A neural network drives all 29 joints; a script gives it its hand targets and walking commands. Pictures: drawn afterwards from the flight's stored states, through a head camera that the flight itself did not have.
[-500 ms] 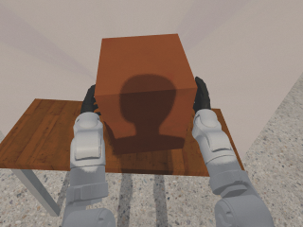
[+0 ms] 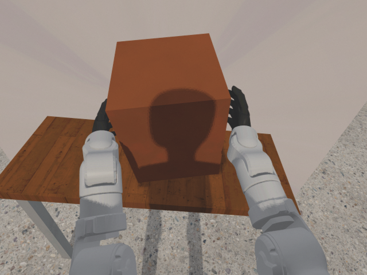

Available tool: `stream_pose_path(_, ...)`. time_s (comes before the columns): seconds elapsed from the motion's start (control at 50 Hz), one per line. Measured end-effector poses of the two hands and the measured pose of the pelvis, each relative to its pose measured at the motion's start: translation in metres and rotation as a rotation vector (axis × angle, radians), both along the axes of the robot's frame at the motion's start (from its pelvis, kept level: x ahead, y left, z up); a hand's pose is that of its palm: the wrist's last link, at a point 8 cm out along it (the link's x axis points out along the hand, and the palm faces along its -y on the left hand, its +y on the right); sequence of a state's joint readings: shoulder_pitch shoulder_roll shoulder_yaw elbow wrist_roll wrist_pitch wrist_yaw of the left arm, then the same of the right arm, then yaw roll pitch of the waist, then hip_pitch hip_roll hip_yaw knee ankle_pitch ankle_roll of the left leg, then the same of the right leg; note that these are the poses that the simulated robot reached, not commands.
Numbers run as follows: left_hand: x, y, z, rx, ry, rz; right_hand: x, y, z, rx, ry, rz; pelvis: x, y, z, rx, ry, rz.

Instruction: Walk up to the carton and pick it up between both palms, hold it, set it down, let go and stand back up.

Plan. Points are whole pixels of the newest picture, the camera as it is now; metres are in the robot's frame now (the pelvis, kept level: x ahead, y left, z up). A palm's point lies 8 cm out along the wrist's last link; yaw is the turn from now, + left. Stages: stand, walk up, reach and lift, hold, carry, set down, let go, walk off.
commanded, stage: hold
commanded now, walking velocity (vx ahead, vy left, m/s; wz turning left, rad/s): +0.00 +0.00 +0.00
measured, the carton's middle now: (171, 112) +0.43 +0.02 +0.16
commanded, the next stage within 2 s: none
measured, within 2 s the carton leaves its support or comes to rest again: neither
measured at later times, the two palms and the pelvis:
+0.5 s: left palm (110, 134) +0.36 +0.15 +0.16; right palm (245, 126) +0.36 -0.14 +0.18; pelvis +0.00 +0.00 +0.00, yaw -2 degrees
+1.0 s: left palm (109, 137) +0.36 +0.15 +0.15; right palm (244, 129) +0.36 -0.13 +0.17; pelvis +0.00 +0.00 +0.00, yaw -1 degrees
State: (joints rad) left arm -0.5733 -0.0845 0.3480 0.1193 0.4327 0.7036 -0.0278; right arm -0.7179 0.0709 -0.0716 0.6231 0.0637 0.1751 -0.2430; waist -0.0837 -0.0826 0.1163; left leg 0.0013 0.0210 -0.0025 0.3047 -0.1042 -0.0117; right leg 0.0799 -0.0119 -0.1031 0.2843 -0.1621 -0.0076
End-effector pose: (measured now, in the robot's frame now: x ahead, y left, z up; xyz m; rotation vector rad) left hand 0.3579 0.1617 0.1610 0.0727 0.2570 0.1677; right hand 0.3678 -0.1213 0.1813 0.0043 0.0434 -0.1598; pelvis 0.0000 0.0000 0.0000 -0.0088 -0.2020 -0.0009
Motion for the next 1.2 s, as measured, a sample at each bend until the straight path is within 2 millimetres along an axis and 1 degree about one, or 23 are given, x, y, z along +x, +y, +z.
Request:
stream_pose_path(0.1,-0.001,0.000,-0.005,0.006,0.002,-0.009,-0.003,-0.001,-0.006,0.009,-0.001,-0.007,0.002,0.004,0.000,-0.002,-0.008,0.002)
stream_pose_path(0.26,-0.003,-0.010,-0.011,0.005,0.019,-0.018,-0.007,-0.010,-0.014,0.014,0.012,-0.019,-0.001,0.008,-0.001,-0.003,0.000,-0.017)
stream_pose_path(0.4,-0.002,-0.015,-0.005,0.001,0.019,-0.016,-0.006,-0.015,-0.009,0.016,0.011,-0.019,-0.004,0.007,0.000,-0.001,0.013,-0.031)
stream_pose_path(0.58,-0.001,-0.011,0.000,0.000,0.014,-0.007,-0.002,-0.011,-0.001,0.005,0.007,-0.011,-0.003,0.003,0.000,0.001,0.007,-0.023)
stream_pose_path(0.74,-0.002,-0.007,-0.004,0.001,0.014,-0.006,-0.004,-0.007,-0.005,0.003,0.005,-0.009,-0.002,0.001,0.000,-0.001,-0.005,-0.010)
stream_pose_path(0.9,-0.004,-0.009,-0.008,0.000,0.019,-0.012,-0.006,-0.009,-0.009,0.007,0.008,-0.014,-0.003,0.002,-0.001,-0.001,-0.002,-0.011)
stream_pose_path(1.2,-0.001,-0.011,-0.003,0.000,0.017,-0.012,-0.004,-0.011,-0.004,0.006,0.005,-0.016,-0.004,0.004,0.000,0.000,0.004,-0.022)
